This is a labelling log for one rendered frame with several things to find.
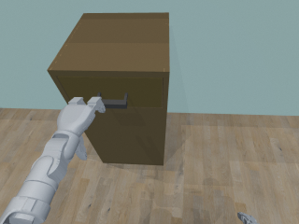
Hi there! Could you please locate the cabinet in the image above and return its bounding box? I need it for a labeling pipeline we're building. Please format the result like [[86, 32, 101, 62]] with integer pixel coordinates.
[[47, 12, 170, 166]]

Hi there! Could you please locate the drawer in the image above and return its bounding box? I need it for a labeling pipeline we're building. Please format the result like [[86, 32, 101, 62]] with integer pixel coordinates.
[[57, 76, 163, 107]]

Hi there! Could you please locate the handle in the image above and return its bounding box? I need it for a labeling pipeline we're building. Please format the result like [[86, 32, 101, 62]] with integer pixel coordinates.
[[96, 92, 128, 109]]

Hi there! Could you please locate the robot left hand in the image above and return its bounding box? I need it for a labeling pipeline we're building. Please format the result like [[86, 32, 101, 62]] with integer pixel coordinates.
[[57, 97, 106, 161]]

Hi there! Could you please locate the left robot forearm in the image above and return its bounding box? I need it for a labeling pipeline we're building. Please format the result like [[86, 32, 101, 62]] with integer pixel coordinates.
[[0, 130, 80, 224]]

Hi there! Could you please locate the robot right hand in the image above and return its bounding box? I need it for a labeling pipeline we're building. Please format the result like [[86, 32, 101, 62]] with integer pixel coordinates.
[[237, 212, 260, 224]]

